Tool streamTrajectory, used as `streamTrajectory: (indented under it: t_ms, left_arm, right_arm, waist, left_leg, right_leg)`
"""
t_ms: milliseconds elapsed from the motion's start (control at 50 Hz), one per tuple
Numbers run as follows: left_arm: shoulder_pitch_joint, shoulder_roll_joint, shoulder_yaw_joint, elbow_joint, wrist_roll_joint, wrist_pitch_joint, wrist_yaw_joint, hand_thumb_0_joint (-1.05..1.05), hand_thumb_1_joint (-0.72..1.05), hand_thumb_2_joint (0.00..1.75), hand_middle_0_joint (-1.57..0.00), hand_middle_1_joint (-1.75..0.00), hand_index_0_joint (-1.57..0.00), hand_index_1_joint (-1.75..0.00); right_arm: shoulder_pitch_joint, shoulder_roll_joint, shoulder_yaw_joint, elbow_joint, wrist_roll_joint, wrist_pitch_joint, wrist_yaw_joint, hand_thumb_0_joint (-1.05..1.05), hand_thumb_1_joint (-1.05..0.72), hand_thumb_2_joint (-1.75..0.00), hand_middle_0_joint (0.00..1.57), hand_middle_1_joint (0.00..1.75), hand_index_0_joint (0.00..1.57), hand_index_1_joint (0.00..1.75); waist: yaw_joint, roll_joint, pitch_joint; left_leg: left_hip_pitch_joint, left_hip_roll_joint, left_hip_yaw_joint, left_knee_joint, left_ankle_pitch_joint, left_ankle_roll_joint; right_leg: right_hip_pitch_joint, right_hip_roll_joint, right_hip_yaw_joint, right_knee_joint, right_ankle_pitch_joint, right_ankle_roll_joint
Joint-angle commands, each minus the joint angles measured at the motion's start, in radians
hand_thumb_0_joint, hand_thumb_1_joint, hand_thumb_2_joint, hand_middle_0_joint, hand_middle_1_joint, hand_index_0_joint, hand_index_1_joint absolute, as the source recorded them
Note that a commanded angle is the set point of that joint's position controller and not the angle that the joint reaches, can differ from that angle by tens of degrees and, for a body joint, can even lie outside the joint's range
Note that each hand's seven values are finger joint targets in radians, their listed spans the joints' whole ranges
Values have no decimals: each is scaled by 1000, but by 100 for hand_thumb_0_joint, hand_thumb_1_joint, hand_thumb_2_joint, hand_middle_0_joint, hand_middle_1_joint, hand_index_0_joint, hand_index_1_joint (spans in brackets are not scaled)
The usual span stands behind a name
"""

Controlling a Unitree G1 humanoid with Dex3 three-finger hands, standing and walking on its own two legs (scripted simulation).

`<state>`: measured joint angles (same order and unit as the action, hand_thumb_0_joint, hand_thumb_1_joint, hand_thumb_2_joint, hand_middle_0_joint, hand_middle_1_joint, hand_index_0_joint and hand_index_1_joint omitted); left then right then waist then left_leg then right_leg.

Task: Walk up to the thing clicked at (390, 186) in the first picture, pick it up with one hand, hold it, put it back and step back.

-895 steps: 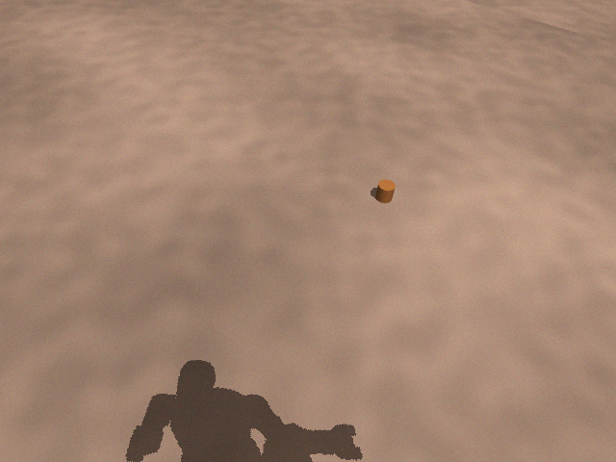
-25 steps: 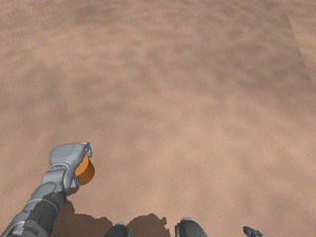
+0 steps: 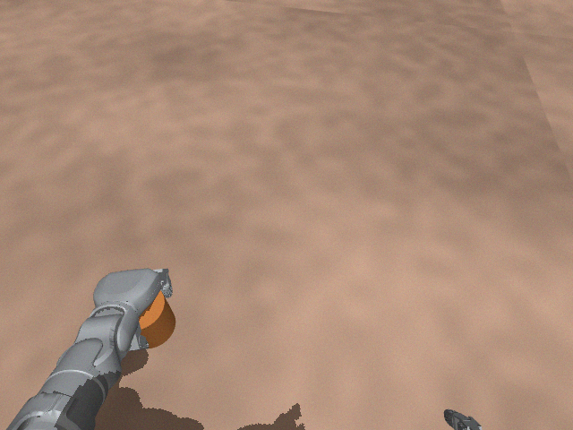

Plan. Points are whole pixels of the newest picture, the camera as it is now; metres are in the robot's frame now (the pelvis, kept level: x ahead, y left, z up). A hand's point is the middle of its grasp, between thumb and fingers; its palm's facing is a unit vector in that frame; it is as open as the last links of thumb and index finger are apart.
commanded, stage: hold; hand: left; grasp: from above
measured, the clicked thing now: (146, 316) +0.33 +0.22 -0.10
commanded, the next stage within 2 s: crouch in 1.66 s
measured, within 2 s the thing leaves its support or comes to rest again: neither
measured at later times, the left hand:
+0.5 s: hand (136, 314) +0.31 +0.21 -0.03, palm faces -0.45 -0.05 -0.89, open 10.3 cm
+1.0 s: hand (134, 320) +0.29 +0.21 -0.01, palm faces -0.44 -0.06 -0.90, open 10.3 cm
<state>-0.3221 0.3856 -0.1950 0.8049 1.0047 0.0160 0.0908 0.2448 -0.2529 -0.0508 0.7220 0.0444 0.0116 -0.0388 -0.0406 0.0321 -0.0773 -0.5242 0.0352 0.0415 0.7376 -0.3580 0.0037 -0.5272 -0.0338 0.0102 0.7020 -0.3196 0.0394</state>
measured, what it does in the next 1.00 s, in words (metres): stands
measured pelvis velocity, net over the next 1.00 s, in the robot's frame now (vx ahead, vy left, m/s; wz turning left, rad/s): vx -0.01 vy -0.01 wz -0.01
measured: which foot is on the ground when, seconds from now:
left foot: down 0.00-1.00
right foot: down 0.00-1.00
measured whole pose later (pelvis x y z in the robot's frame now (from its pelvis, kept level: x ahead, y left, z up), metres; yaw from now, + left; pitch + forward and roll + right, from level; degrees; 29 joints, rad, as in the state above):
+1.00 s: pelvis -0.01 -0.01 +0.02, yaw -1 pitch +2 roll +1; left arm -0.22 0.40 -0.21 0.58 0.98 0.01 -0.05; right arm 0.19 -0.26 -0.03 0.66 0.08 0.07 -0.06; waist 0.01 0.05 -0.02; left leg -0.31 0.03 0.06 0.52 -0.26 -0.01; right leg -0.34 -0.03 0.02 0.54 -0.24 0.03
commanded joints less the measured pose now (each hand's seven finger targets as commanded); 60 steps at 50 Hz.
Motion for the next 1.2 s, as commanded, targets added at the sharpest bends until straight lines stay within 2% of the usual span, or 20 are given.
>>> streamTrajectory:
  t_ms: [0,20,60,100,240,260,420,460,480,500,620,660,760,880,920,980,1000,1080,1140,1180]
  left_arm:
    - [-295,195,81,-205,5,-1,22,0,43,101,-80,-97,-82,-95]
    - [-273,183,72,-185,9,1,14,0,43,101,-81,-97,-83,-95]
    - [-290,199,87,-240,-1,-4,4,0,44,99,-80,-95,-82,-93]
    - [-282,187,77,-240,-2,-1,-4,0,44,102,-81,-98,-83,-96]
    - [-270,201,84,-275,-1,-3,-34,0,43,101,-81,-96,-83,-94]
    - [-267,215,98,-288,-2,-7,-37,0,43,101,-81,-96,-83,-94]
    - [-258,208,91,-327,-5,-7,-60,0,45,101,-81,-97,-83,-95]
    - [-258,219,102,-344,-9,-8,-62,0,44,101,-81,-97,-83,-95]
    - [-218,203,94,-302,-5,-5,-63,0,43,102,-81,-97,-82,-95]
    - [-243,199,85,-344,-9,-8,-66,0,43,100,-80,-97,-82,-95]
    - [-257,220,98,-369,-11,-8,-75,0,42,101,-79,-98,-81,-96]
    - [-230,202,85,-367,-15,-5,-77,0,44,100,-81,-97,-83,-95]
    - [-238,224,103,-394,-12,-6,-83,0,44,98,-80,-98,-82,-95]
    - [-219,225,102,-404,-19,-2,-97,0,42,97,-79,-97,-81,-95]
    - [-211,212,89,-423,-19,-2,-99,0,43,96,-79,-97,-82,-95]
    - [-220,222,102,-438,-26,-4,-105,0,41,98,-78,-98,-80,-95]
    - [-211,209,87,-429,-19,0,-107,0,41,98,-78,-98,-81,-95]
    - [-222,228,103,-428,-23,-2,-109,0,39,99,-77,-97,-79,-95]
    - [-210,220,98,-423,-23,-2,-113,0,40,98,-78,-96,-80,-94]
    - [-209,201,77,-422,-24,2,-117,0,41,98,-79,-98,-81,-96]
  right_arm:
    - [-1,-146,-52,-110,1,-24,-9,0,-90,-90,20,30,20,30]
    - [0,-147,-50,-110,1,-22,-8,0,-90,-90,20,30,20,30]
    - [1,-149,-55,-115,3,-20,-7,0,-90,-90,20,30,20,30]
    - [-6,-151,-53,-126,3,-16,-6,0,-90,-90,20,30,20,30]
    - [-26,-143,-47,-146,8,-2,-7,0,-90,-90,20,30,20,30]
    - [-30,-148,-48,-148,8,0,-8,0,-90,-90,20,30,20,30]
    - [-55,-142,-38,-173,14,11,-14,0,-90,-90,20,30,20,30]
    - [-66,-138,-36,-176,16,13,-15,0,-90,-90,20,30,20,30]
    - [-73,-137,-35,-177,15,14,-15,0,-91,-90,20,30,20,30]
    - [-69,-138,-34,-181,16,14,-15,0,-90,-90,20,30,20,30]
    - [-88,-132,-29,-184,19,17,-21,0,-91,-90,20,30,20,30]
    - [-95,-133,-26,-190,22,17,-22,0,-90,-90,20,30,20,30]
    - [-119,-130,-24,-197,23,18,-26,0,-91,-90,20,30,20,30]
    - [-131,-125,-19,-195,26,19,-31,0,-91,-90,20,30,20,30]
    - [-135,-125,-18,-202,28,18,-31,0,-91,-90,20,30,20,30]
    - [-138,-126,-18,-203,29,20,-32,0,-91,-90,20,30,20,30]
    - [-138,-123,-18,-201,29,20,-32,0,-91,-91,20,30,20,30]
    - [-135,-123,-17,-195,28,19,-34,0,-91,-91,20,30,20,30]
    - [-132,-128,-19,-197,29,21,-34,0,-91,-90,20,30,20,30]
    - [-137,-124,-17,-202,31,22,-33,0,-91,-91,20,30,20,30]
  waist:
    - [11,15,-279]
    - [6,8,-255]
    - [13,14,-287]
    - [8,-1,-269]
    - [21,-23,-254]
    - [25,-14,-254]
    - [27,-23,-220]
    - [42,-3,-217]
    - [38,-17,-199]
    - [31,-23,-214]
    - [39,-14,-218]
    - [35,-33,-194]
    - [46,-19,-192]
    - [48,-19,-175]
    - [52,-37,-182]
    - [53,-8,-179]
    - [51,-17,-185]
    - [55,-15,-188]
    - [53,-20,-186]
    - [52,-34,-170]
  left_leg:
    - [217,-36,-26,-120,317,-12]
    - [209,-38,-23,-121,323,-11]
    - [227,-38,-20,-125,340,-11]
    - [233,-40,-16,-132,344,-8]
    - [233,-46,-8,-154,346,3]
    - [242,-48,-4,-160,335,4]
    - [259,-44,-5,-199,298,8]
    - [265,-44,-2,-212,280,6]
    - [264,-46,-1,-216,274,7]
    - [270,-43,-3,-217,275,8]
    - [292,-46,2,-234,275,11]
    - [296,-49,7,-242,257,14]
    - [303,-52,9,-261,217,13]
    - [318,-48,8,-276,231,12]
    - [322,-48,6,-281,237,14]
    - [338,-45,7,-293,235,10]
    - [344,-46,7,-291,257,10]
    - [354,-43,5,-296,284,9]
    - [366,-42,7,-297,310,8]
    - [364,-43,5,-303,314,10]
  right_leg:
    - [126,68,-27,-90,235,-53]
    - [125,67,-26,-93,242,-53]
    - [152,68,-23,-98,258,-52]
    - [164,67,-22,-107,269,-51]
    - [201,61,-15,-130,290,-46]
    - [209,59,-15,-136,281,-46]
    - [211,61,-15,-168,242,-47]
    - [220,60,-15,-176,218,-49]
    - [216,59,-14,-182,213,-48]
    - [222,60,-14,-181,214,-48]
    - [237,56,-10,-201,217,-44]
    - [234,52,-7,-213,204,-43]
    - [245,49,-3,-234,159,-42]
    - [254,52,-7,-245,172,-43]
    - [266,51,-7,-246,177,-43]
    - [270,53,-7,-252,171,-46]
    - [271,54,-8,-248,193,-46]
    - [287,57,-11,-250,215,-47]
    - [295,57,-11,-253,238,-49]
    - [293,56,-14,-260,245,-48]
